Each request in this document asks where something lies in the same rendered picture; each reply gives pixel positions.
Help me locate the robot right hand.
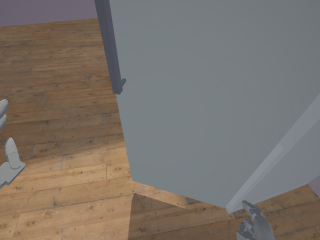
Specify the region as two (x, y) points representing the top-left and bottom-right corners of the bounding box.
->
(236, 200), (275, 240)

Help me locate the robot left hand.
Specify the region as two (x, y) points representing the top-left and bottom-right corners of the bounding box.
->
(0, 99), (26, 189)

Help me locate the handle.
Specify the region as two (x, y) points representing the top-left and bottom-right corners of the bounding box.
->
(94, 0), (126, 95)

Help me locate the fridge door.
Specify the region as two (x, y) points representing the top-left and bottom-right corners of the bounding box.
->
(109, 0), (320, 208)

